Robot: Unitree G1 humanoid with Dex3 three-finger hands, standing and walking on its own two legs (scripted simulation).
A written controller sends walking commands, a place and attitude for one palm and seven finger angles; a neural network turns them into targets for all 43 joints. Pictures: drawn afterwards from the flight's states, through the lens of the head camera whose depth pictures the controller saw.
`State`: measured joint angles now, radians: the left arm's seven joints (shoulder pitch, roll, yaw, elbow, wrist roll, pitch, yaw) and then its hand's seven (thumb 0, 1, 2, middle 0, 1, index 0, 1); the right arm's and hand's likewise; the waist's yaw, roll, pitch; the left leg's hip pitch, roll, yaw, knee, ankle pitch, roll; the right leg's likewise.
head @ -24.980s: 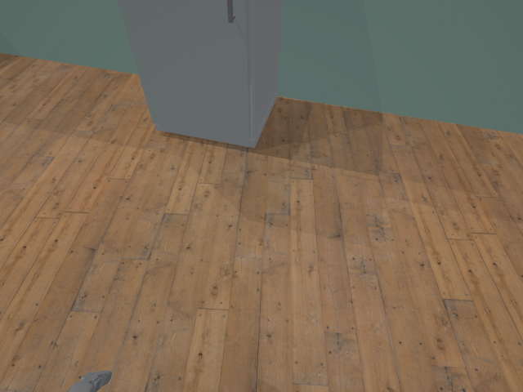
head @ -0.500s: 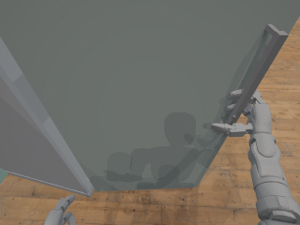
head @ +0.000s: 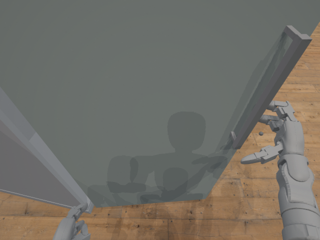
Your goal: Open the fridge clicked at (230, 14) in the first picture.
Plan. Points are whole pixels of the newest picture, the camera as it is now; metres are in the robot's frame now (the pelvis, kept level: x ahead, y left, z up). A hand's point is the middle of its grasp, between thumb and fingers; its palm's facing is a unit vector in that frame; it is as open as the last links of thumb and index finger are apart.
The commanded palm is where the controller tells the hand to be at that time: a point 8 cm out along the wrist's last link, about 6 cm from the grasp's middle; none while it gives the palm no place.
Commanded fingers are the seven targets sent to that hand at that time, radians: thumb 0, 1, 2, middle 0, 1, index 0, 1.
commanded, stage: slip the hand off the handle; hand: right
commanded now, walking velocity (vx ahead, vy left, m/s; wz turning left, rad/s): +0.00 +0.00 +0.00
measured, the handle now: (257, 102) +0.41 -0.20 +0.16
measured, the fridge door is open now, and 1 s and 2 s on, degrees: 73 73 73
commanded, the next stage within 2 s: draw the hand back to the body in 1.32 s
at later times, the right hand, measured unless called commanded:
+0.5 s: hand (279, 130) +0.37 -0.27 +0.10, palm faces +0.13 +0.97 -0.18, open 14.7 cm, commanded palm +0.33 -0.31 +0.11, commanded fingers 0.00 0.55 -0.20 0.25 1.15 0.25 1.15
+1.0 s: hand (289, 162) +0.29 -0.26 +0.09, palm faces +0.15 +0.97 -0.19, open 14.7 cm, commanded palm +0.25 -0.31 +0.11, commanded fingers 0.00 0.55 -0.20 0.25 1.15 0.25 1.15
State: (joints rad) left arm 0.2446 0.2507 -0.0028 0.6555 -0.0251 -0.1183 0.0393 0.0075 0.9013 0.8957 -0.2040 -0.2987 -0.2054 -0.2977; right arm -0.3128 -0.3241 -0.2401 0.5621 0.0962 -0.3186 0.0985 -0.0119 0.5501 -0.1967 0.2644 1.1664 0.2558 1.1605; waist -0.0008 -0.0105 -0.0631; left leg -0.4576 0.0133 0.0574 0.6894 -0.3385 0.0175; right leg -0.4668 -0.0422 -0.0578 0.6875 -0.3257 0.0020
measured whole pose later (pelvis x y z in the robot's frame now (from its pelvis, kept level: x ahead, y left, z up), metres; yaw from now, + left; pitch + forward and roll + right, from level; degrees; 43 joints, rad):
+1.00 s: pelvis +0.00 -0.02 -0.01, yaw -1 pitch +5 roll +1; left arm 0.22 0.25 -0.03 0.60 -0.04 -0.14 0.07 0.01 0.90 0.90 -0.20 -0.30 -0.21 -0.30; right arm -0.04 -0.36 -0.28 0.29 0.18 -0.27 0.21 -0.01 0.55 -0.20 0.25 1.15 0.25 1.15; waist -0.02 -0.03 -0.08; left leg -0.45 0.02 0.07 0.71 -0.35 0.00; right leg -0.48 -0.03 -0.04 0.76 -0.36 -0.02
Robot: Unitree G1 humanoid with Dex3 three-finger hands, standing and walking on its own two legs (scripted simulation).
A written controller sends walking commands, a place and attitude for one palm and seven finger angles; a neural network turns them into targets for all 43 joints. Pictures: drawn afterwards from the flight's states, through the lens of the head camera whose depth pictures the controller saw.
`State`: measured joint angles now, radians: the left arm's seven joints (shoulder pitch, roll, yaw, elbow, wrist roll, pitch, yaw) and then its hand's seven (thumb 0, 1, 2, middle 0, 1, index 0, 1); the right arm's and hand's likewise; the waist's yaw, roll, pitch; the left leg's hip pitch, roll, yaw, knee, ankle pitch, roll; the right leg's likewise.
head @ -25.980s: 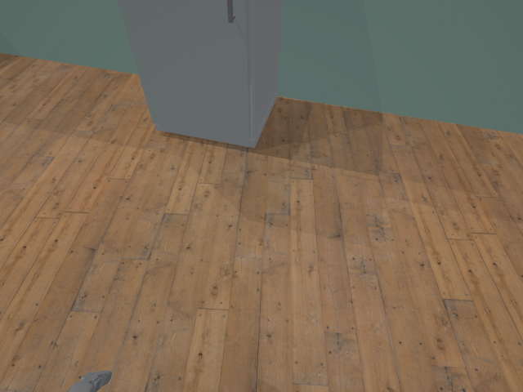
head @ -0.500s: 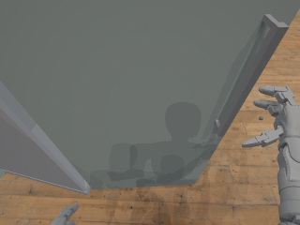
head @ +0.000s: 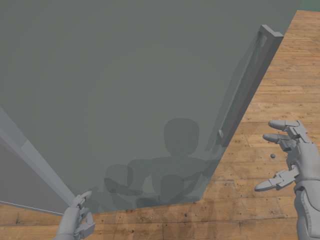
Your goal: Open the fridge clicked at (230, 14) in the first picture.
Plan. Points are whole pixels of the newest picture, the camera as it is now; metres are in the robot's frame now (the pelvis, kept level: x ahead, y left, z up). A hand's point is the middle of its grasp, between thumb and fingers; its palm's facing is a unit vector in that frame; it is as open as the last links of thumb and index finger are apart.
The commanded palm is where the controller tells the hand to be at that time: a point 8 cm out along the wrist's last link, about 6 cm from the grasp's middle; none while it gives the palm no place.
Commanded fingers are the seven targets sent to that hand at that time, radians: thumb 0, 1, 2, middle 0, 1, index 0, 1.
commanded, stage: slip the hand off the handle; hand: right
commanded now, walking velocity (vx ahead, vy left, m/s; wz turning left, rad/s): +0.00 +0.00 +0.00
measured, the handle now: (240, 99) +0.42 -0.18 +0.16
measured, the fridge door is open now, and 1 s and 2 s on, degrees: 73 73 73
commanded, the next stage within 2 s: draw the hand back to the body in 0.32 s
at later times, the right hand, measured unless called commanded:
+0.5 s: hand (279, 165) +0.27 -0.24 +0.10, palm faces +0.07 +0.99 -0.13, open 14.7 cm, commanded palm +0.23 -0.30 +0.12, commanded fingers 0.00 0.55 -0.20 0.25 1.15 0.25 1.15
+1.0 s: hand (306, 179) +0.22 -0.26 +0.14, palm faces +0.11 +0.98 -0.16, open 14.4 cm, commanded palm +0.18 -0.30 +0.15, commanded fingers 0.00 0.22 -0.36 0.24 0.96 0.24 0.96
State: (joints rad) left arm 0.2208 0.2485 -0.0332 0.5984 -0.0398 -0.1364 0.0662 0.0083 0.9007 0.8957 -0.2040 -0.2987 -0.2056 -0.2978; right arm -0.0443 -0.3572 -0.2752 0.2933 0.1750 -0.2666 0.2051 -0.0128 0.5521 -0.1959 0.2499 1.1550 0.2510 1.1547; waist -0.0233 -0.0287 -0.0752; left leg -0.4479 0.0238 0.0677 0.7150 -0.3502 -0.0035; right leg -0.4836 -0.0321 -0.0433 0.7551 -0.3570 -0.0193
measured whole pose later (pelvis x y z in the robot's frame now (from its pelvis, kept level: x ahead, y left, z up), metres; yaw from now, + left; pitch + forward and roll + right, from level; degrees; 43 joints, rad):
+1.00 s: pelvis +0.00 +0.00 +0.01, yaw -1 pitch -1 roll +2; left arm 0.23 0.25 -0.07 0.60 -0.05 -0.30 0.11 0.01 0.90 0.90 -0.20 -0.30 -0.21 -0.30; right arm 0.20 -0.39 -0.34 -0.07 0.28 -0.01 0.32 -0.01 0.49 -0.23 0.25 1.12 0.25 1.12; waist -0.06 -0.04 -0.05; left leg -0.26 0.02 0.08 0.61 -0.32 -0.01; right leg -0.32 -0.02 -0.03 0.67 -0.33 -0.02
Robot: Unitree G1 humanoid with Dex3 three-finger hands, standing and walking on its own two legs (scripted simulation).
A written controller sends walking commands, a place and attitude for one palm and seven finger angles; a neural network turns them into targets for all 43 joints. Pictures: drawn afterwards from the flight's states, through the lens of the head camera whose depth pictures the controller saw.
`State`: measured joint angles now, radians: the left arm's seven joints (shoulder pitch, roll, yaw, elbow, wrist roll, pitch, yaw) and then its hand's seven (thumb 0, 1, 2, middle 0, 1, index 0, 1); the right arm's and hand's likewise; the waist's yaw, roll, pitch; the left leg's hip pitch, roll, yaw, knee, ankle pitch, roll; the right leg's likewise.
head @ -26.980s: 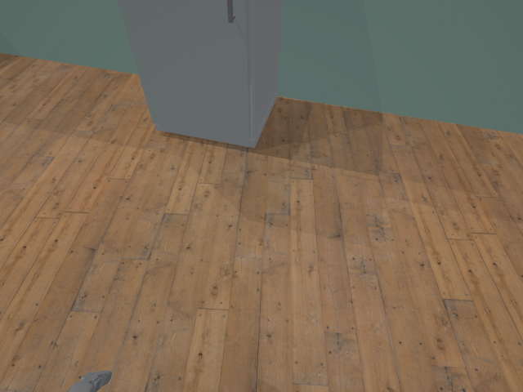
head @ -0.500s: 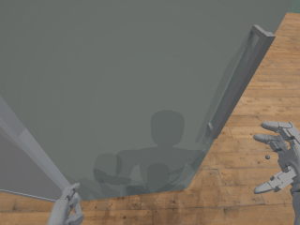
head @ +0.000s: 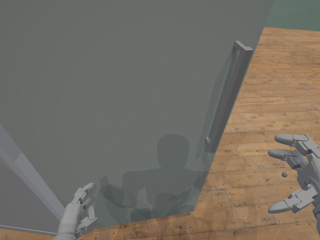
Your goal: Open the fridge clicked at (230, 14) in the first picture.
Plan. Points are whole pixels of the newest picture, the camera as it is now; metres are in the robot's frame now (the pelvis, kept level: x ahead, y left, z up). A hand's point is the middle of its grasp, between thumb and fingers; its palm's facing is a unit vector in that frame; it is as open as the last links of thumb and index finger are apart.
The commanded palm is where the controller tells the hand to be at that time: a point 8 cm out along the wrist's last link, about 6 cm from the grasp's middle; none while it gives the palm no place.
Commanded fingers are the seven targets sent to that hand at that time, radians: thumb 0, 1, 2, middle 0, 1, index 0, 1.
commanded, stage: draw the hand back to the body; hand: right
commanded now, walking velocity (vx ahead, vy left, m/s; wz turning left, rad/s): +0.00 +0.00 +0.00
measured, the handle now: (222, 106) +0.42 -0.16 +0.15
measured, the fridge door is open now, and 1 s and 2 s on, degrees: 73 73 73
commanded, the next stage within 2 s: step back with the hand held close in 1.02 s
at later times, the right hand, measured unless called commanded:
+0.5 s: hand (301, 168) +0.22 -0.27 +0.16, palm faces +0.44 +0.82 -0.36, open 10.2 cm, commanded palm +0.17 -0.30 +0.18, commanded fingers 0.00 -0.68 -0.80 0.21 0.43 0.21 0.43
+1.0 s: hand (305, 174) +0.20 -0.26 +0.17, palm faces +0.47 +0.80 -0.37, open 7.5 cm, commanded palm +0.16 -0.29 +0.19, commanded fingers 0.00 -0.90 -0.90 0.20 0.30 0.20 0.30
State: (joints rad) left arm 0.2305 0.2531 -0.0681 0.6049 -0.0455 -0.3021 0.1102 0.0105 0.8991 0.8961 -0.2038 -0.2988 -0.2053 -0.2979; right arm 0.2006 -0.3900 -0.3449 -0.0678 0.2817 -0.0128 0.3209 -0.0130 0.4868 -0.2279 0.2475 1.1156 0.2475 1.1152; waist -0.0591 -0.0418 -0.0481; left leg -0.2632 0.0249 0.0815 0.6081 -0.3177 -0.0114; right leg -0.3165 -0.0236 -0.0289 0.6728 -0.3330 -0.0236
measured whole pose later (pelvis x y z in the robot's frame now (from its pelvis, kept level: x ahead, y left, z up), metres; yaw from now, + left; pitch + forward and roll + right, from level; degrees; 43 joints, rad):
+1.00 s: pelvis +0.01 +0.01 +0.02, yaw +1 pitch -5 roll +0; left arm 0.20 0.22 -0.02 0.66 0.00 -0.16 0.09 0.01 0.90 0.90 -0.20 -0.30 -0.21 -0.30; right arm 0.42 -0.35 -0.34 -0.35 0.08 -0.07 -0.10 0.01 -0.88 -0.89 0.21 0.31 0.21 0.31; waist -0.09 -0.06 0.02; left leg -0.08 0.02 0.07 0.43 -0.25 0.00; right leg -0.11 -0.02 -0.05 0.46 -0.25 -0.01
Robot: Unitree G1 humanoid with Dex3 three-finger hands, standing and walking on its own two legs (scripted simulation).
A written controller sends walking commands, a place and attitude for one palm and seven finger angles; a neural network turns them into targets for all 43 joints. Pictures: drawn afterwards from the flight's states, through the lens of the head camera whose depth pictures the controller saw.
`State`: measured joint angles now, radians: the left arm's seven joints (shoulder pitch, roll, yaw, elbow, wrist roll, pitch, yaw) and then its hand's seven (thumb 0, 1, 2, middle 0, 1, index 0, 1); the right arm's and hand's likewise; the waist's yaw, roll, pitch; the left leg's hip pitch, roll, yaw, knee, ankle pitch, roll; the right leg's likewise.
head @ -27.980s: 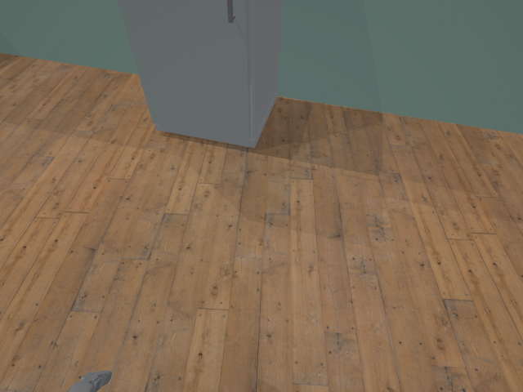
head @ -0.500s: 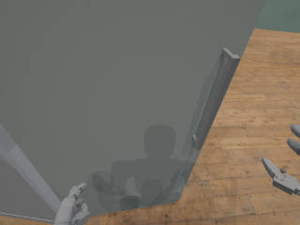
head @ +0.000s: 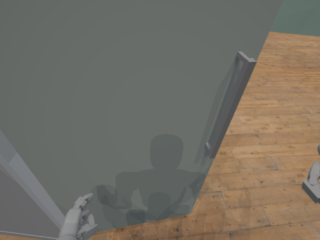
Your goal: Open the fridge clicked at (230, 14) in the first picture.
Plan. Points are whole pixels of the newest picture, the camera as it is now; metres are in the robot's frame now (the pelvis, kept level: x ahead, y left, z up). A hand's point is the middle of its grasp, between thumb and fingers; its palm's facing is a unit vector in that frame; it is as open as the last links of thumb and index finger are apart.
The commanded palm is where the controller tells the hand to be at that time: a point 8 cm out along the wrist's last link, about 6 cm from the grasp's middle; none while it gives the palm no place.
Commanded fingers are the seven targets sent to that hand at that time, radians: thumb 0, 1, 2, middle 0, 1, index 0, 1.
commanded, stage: draw the hand back to the body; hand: right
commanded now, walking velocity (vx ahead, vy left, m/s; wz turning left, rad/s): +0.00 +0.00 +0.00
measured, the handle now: (223, 114) +0.40 -0.18 +0.13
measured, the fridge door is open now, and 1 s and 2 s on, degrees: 73 73 73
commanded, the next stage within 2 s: step back with the hand held close in 0.02 s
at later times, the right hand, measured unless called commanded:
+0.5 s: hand (306, 185) +0.19 -0.28 +0.15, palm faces +0.34 +0.81 -0.48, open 7.4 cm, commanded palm +0.13 -0.32 +0.17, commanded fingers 0.00 -0.90 -0.90 0.20 0.30 0.20 0.30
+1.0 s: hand out of the picture +0.11 -0.31 +0.17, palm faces +0.47 +0.75 -0.48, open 7.4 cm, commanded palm +0.05 -0.34 +0.17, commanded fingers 0.00 -0.90 -0.90 0.20 0.30 0.20 0.30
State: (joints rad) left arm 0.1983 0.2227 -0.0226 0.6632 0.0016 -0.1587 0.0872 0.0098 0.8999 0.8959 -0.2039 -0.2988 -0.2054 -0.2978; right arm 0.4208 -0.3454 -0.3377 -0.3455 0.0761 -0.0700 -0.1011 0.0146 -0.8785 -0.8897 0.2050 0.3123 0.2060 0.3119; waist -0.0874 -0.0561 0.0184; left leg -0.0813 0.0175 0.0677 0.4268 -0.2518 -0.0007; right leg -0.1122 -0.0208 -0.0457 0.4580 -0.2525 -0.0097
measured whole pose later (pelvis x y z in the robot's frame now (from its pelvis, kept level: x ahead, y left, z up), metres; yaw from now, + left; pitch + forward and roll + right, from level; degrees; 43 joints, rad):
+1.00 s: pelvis -0.09 -0.03 -0.02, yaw -1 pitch +1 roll +3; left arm 0.23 0.20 -0.01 0.58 0.00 -0.15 0.08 0.01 0.90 0.90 -0.20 -0.30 -0.21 -0.30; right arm 0.51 -0.42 -0.49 -0.53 0.03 -0.27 -0.13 0.01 -0.89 -0.89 0.21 0.31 0.21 0.31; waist -0.03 0.00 0.04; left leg -0.25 -0.05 -0.01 0.55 -0.34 -0.01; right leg -0.46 -0.01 -0.03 0.61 -0.17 -0.06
